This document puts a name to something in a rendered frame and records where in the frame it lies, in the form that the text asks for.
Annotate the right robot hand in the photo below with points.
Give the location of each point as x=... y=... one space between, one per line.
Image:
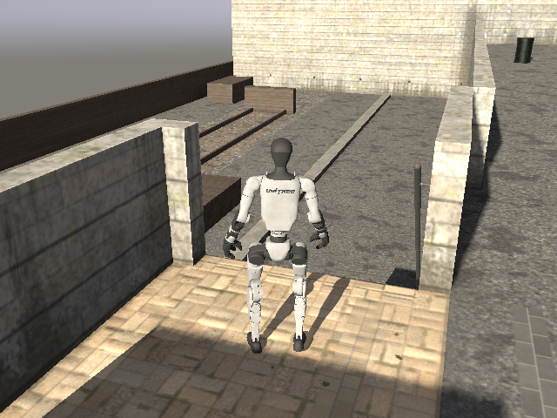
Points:
x=324 y=243

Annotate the left robot forearm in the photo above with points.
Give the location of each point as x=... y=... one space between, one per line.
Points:
x=234 y=229

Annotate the robot left shin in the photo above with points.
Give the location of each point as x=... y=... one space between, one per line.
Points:
x=254 y=312

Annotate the right robot upper arm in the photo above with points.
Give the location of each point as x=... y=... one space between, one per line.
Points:
x=311 y=197

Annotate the right robot forearm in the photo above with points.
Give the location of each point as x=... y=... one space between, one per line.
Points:
x=320 y=227

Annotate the robot left thigh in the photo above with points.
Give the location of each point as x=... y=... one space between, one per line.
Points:
x=255 y=261

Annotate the left robot hand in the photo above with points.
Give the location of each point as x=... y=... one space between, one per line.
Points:
x=227 y=246

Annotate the left robot upper arm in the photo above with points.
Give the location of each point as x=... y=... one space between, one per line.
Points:
x=252 y=184

